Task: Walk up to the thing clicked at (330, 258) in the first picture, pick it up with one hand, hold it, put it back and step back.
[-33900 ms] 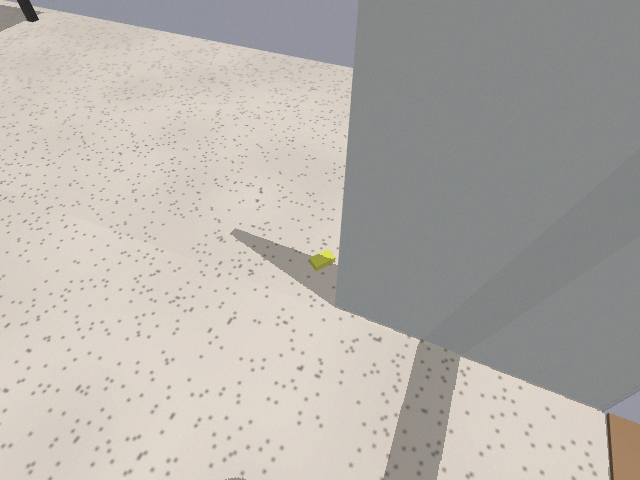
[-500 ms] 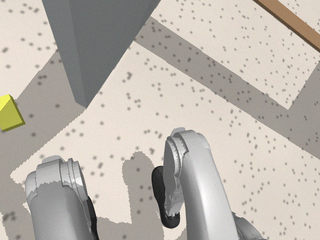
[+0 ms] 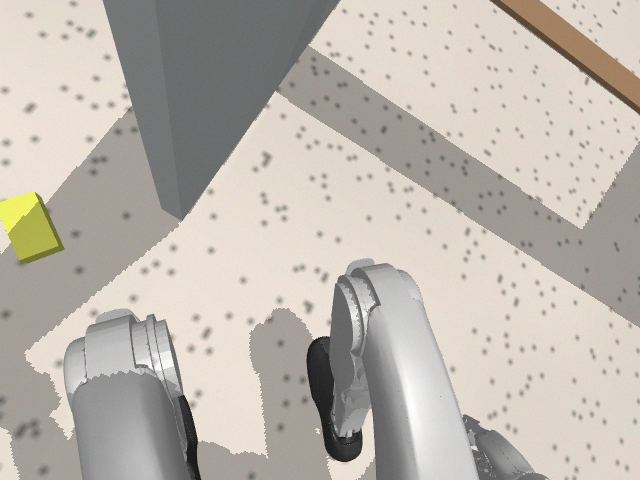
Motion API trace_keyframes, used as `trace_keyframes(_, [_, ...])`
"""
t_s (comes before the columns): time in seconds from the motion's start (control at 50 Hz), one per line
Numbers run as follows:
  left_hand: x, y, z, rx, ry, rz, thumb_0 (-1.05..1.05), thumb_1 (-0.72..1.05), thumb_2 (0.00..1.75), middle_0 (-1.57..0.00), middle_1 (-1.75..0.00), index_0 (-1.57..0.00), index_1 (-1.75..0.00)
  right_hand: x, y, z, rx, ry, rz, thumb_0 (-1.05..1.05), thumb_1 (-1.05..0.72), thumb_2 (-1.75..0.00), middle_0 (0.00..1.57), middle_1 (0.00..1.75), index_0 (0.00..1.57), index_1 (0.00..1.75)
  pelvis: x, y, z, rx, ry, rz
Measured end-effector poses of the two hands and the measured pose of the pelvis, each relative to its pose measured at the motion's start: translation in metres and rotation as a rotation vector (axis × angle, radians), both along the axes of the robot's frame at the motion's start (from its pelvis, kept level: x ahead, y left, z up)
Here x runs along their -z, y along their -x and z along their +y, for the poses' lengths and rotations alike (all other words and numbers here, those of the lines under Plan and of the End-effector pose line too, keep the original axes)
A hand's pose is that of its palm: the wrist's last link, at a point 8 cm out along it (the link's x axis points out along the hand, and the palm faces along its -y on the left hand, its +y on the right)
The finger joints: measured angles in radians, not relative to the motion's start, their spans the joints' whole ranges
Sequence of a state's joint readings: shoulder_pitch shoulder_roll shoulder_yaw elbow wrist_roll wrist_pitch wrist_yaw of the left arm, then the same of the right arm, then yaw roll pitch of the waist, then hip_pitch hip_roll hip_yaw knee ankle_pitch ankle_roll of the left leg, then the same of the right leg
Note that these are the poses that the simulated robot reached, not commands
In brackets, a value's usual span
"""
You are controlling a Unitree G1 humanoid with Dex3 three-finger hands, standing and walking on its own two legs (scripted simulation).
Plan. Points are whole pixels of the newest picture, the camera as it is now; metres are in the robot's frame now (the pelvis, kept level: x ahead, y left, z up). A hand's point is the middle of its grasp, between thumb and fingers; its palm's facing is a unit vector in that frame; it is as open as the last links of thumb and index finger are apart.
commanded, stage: rise first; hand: left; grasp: from above
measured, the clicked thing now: (30, 227) +0.47 +0.32 -0.30
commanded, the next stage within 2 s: approach in 0.18 s
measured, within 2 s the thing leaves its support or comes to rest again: neither
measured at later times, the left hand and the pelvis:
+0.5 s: hand out of the picture +0.43 +0.34 -0.18, palm faces -0.42 -0.16 -0.89, open 14.3 cm; pelvis +0.00 +0.00 +0.00, yaw +0 degrees
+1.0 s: hand out of the picture +0.44 +0.32 -0.19, palm faces -0.49 -0.22 -0.84, open 14.3 cm; pelvis +0.00 +0.00 +0.00, yaw +0 degrees
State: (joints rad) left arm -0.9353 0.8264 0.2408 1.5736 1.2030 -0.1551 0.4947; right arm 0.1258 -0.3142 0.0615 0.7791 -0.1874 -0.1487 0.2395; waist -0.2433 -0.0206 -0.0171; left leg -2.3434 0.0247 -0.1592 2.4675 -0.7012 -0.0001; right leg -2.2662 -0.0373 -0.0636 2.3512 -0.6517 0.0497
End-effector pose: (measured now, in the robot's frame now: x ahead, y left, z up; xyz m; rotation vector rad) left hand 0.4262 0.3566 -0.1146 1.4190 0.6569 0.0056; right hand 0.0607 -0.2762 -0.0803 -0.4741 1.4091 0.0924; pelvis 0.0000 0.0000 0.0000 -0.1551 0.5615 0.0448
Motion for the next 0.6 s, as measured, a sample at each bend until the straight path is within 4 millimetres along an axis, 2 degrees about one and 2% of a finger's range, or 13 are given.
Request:
trace_keyframes(0.42, [0.006, -0.003, -0.006, 0.034, 0.009, 0.039, 0.0, -0.58, 1.06, -0.1, -0.99, -0.07, -1.01, 0.001, 0.016, 0.005, 0.02, -0.025, 0.048, 0.0, -0.9, -0.9, 0.2, 0.3, 0.2, 0.3, -0.001, 0.0, 0.0, -0.004, -0.001, 0.0])
trace_keyframes(0.5, [0.008, -0.007, -0.017, 0.066, 0.006, 0.036, 0.0, -0.59, 1.07, -0.09, -0.97, -0.07, -1.01, 0.0, 0.017, 0.006, 0.013, -0.022, 0.041, 0.0, -0.9, -0.9, 0.2, 0.3, 0.2, 0.3, 0.0, 0.001, 0.0, -0.003, -0.004, 0.0])
trace_keyframes(0.6, [0.004, -0.033, -0.041, 0.096, 0.013, -0.035, 0.0, -0.59, 1.08, -0.1, -0.97, -0.06, -1.0, -0.006, 0.021, 0.005, 0.02, -0.005, 0.027, 0.0, -0.9, -0.9, 0.2, 0.3, 0.2, 0.3, -0.001, 0.001, -0.001, 0.002, -0.003, 0.008])
